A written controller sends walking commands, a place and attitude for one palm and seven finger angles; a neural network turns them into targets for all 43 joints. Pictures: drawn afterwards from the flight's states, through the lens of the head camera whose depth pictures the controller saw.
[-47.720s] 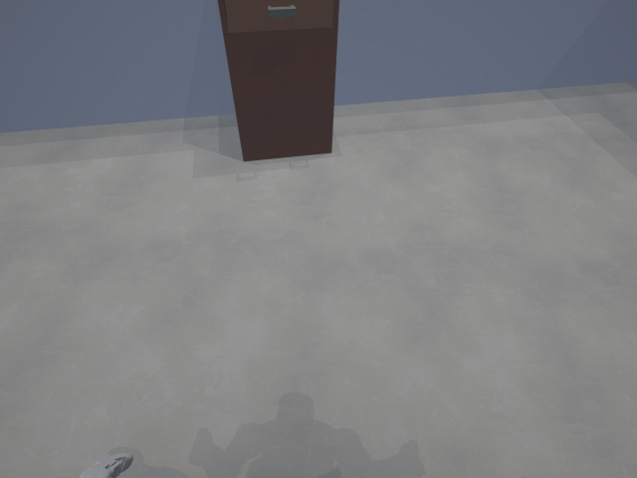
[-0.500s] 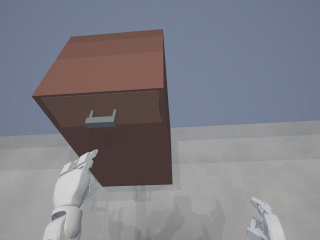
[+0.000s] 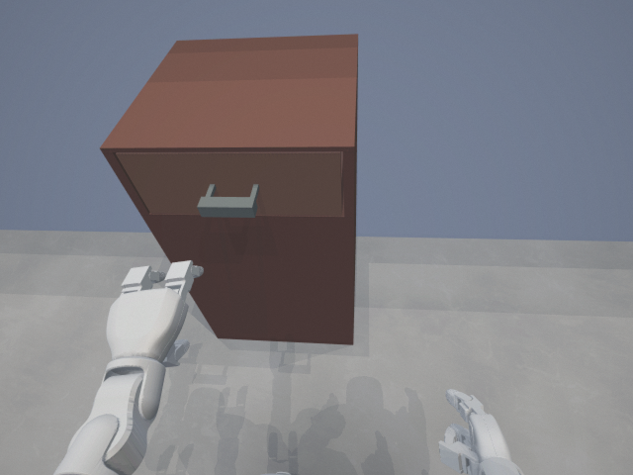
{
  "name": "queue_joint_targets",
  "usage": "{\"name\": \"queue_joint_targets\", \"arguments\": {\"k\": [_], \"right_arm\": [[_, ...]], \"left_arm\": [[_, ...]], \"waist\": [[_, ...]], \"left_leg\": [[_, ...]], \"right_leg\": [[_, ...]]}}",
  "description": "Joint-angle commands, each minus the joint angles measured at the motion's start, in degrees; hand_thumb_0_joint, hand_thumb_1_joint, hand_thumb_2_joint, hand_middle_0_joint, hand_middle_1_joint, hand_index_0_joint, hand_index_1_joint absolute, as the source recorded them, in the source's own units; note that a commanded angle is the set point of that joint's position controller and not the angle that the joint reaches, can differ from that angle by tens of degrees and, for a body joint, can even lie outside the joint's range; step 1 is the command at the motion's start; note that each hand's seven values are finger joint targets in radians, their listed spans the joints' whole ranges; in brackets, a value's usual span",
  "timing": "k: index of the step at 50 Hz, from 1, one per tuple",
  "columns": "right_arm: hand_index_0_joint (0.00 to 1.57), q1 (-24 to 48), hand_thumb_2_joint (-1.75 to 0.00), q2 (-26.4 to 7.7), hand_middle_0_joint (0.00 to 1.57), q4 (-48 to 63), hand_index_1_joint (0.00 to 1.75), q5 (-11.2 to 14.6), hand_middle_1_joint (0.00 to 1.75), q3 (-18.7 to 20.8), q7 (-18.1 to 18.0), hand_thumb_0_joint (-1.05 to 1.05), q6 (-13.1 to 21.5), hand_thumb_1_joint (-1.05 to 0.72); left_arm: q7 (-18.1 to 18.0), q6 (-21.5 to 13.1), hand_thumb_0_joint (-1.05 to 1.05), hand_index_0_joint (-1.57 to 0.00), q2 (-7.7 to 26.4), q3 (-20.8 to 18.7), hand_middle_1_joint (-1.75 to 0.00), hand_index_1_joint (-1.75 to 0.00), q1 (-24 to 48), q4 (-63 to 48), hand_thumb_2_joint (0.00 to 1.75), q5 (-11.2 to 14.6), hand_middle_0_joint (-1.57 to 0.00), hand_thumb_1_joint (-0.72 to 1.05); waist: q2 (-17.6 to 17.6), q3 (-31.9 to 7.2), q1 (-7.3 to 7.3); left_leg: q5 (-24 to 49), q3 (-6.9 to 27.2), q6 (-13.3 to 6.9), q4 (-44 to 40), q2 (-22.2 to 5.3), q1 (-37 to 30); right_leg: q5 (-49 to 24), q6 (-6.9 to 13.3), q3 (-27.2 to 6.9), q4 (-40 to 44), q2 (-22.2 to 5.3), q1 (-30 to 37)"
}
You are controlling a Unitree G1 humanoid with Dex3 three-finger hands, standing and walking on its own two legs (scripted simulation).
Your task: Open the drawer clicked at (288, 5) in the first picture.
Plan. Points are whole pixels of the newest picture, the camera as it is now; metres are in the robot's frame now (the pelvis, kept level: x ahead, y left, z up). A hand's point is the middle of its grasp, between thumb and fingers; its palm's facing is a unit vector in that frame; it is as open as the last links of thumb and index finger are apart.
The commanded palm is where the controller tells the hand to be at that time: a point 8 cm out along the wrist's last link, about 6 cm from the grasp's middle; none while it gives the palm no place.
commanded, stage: raise the hand with hooked fingers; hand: left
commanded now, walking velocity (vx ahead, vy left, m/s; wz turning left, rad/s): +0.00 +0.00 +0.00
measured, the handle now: (230, 198) +0.58 +0.24 -0.03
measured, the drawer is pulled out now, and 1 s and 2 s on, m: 0.00 0.00 0.00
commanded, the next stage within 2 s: move the hooked fingers above the handle in 1.12 s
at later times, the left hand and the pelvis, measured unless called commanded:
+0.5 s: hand (132, 271) +0.33 +0.28 +0.08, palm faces +0.09 -0.07 -0.99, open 13.4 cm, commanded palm +0.30 +0.28 +0.13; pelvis +0.04 +0.05 +0.02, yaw +0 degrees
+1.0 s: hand (146, 255) +0.35 +0.26 +0.09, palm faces -0.02 -0.08 -1.00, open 13.8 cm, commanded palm +0.33 +0.27 +0.16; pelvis +0.05 +0.03 +0.03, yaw +0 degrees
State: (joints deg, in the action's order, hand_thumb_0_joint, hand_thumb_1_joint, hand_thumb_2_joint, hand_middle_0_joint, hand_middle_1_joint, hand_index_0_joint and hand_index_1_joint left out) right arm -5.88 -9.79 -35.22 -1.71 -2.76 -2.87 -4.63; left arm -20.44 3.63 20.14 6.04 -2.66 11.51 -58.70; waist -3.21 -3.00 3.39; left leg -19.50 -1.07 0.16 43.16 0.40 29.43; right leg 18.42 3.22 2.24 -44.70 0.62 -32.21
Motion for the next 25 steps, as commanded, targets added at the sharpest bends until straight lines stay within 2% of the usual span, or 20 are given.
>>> {"name": "queue_joint_targets", "arguments": {"k": [1,3,5,8,11,13,15,19,21,23,25], "right_arm": [[0.2,7.5,-0.9,-8.2,0.2,10.6,0.3,0.2,0.3,3.6,-1.1,0.0,2.5,-0.9],[0.2,7.1,-0.9,-8.4,0.2,10.6,0.3,0.2,0.3,3.9,-0.7,0.0,2.6,-0.9],[0.2,7.1,-0.9,-8.6,0.2,11.1,0.3,-0.1,0.3,4.2,-0.4,0.0,2.9,-0.9],[0.2,5.6,-0.9,-9.2,0.2,10.1,0.3,-0.8,0.3,5.3,0.3,0.0,3.0,-0.9],[0.2,5.1,-0.9,-9.6,0.2,9.4,0.3,-0.8,0.3,6.0,0.7,0.0,3.0,-0.9],[0.2,4.7,-0.9,-10.0,0.2,8.8,0.3,-0.7,0.3,6.4,0.8,0.0,2.8,-0.9],[0.2,5.1,-0.9,-10.2,0.2,8.4,0.3,-0.3,0.3,6.5,0.9,0.0,2.5,-0.9],[0.2,5.8,-0.9,-10.4,0.2,8.3,0.3,0.6,0.3,6.3,0.9,0.0,1.6,-0.9],[0.2,5.8,-0.9,-10.3,0.2,8.2,0.3,0.8,0.3,5.8,0.9,0.0,0.9,-0.9],[0.2,5.7,-0.9,-10.1,0.2,8.3,0.3,0.9,0.3,5.2,0.8,0.0,0.4,-0.9],[0.2,5.9,-0.9,-9.9,0.2,8.3,0.3,1.0,0.3,4.6,0.8,0.0,-0.1,-0.9]], "left_arm": [[2.6,0.6,0.0,-0.27,9.6,-7.3,-0.9,-0.9,-1.3,-10.5,0.5,1.6,-0.27,-0.03],[2.8,-1.1,0.0,-0.27,9.7,-8.1,-0.93,-0.93,-1.0,-14.3,0.48,1.5,-0.27,-0.08],[1.5,-2.7,0.0,-0.27,10.3,-9.0,-0.96,-0.96,1.1,-17.4,0.46,0.8,-0.27,-0.13],[-1.4,-4.7,0.0,-0.28,10.7,-9.9,-1.0,-1.0,4.9,-19.7,0.43,-0.9,-0.28,-0.2],[-3.5,-4.6,0.0,-0.28,10.2,-9.0,-1.05,-1.05,9.0,-20.5,0.4,-1.3,-0.28,-0.27],[-3.7,-3.7,0.0,-0.29,10.4,-8.4,-1.08,-1.08,10.8,-20.5,0.38,-1.0,-0.29,-0.31],[-2.9,-2.2,0.0,-0.29,9.9,-7.1,-1.11,-1.11,12.8,-20.0,0.36,-0.3,-0.29,-0.36],[1.4,1.4,0.0,-0.3,9.7,-5.4,-1.17,-1.17,13.4,-18.9,0.32,0.9,-0.3,-0.45],[4.1,2.6,0.0,-0.3,10.8,-5.2,-1.2,-1.2,13.9,-19.1,0.3,1.0,-0.3,-0.5],[6.4,3.3,0.0,-0.3,11.9,-5.5,-1.2,-1.2,15.0,-18.3,0.3,0.9,-0.3,-0.5],[8.5,3.3,0.0,-0.3,13.2,-6.3,-1.2,-1.2,16.4,-17.7,0.3,0.9,-0.3,-0.5]], "waist": [[8.3,-11.0,2.67],[5.9,-10.3,2.56],[3.9,-9.5,2.43],[1.3,-12.0,1.24],[-0.9,-13.1,0.28],[-1.7,-14.9,0.1],[-0.6,-14.2,-0.34],[-0.4,-13.8,0.46],[0.2,-13.3,1.02],[2.5,-12.6,1.13],[2.2,-11.2,1.22]], "left_leg": [[3.3,0.5,-1.9,-9.7,2.6,-0.5],[5.3,0.6,-1.9,-10.9,2.3,-2.8],[5.4,1.0,-1.9,-11.5,2.1,-4.3],[9.2,1.5,-1.9,-10.9,1.7,-8.4],[11.4,2.3,-1.6,-10.8,1.2,-11.1],[13.9,2.8,-1.1,-10.9,0.8,-13.0],[14.6,3.6,-0.8,-11.7,0.3,-14.0],[20.7,4.3,0.4,-13.7,-0.4,-16.1],[23.3,4.4,0.9,-14.7,-0.7,-17.3],[25.6,4.1,0.9,-15.3,-0.7,-17.7],[27.7,4.0,1.1,-16.0,-0.8,-18.1]], "right_leg": [[-0.3,-1.0,-8.5,13.7,-1.9,17.3],[-3.3,-0.7,-6.7,13.1,-1.4,16.8],[-2.2,-0.4,-5.7,13.1,-1.2,15.3],[-5.8,0.1,-3.9,11.1,-0.3,13.0],[-7.0,0.3,-2.3,10.0,0.1,11.0],[-8.4,0.2,-1.5,9.5,0.1,11.0],[-8.0,0.0,-1.0,10.0,0.1,10.8],[-10.7,0.0,-0.6,11.2,0.1,13.6],[-11.8,-0.2,-0.6,12.2,0.1,15.2],[-13.7,-0.3,-0.6,13.1,0.2,17.0],[-15.1,-0.3,-0.7,13.9,0.3,18.2]]}}
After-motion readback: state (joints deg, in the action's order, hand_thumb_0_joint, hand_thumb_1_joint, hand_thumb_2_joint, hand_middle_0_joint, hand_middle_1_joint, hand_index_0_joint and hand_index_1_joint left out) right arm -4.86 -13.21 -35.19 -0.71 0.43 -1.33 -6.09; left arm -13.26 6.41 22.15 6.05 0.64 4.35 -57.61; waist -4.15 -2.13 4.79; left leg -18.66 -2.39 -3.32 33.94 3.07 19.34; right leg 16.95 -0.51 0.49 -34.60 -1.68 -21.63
